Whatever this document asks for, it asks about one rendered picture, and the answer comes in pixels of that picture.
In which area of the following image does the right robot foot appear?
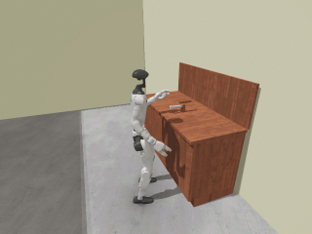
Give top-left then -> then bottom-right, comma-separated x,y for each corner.
133,196 -> 154,204

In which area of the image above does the robot right forearm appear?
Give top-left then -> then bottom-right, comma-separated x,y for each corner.
132,121 -> 156,145

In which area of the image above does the robot left forearm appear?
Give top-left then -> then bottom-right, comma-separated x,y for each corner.
147,97 -> 156,105

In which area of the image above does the robot left hand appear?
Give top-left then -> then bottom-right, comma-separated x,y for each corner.
154,90 -> 170,100

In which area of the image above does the tap lever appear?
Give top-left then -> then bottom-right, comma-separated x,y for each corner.
170,104 -> 183,109

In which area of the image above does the counter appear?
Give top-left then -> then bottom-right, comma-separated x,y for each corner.
144,62 -> 259,207

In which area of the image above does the robot right upper arm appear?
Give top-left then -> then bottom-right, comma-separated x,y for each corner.
131,95 -> 144,126

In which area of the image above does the robot right hand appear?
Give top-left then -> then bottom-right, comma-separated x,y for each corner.
153,140 -> 172,157

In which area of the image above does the robot torso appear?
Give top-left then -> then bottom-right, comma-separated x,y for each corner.
131,92 -> 148,142

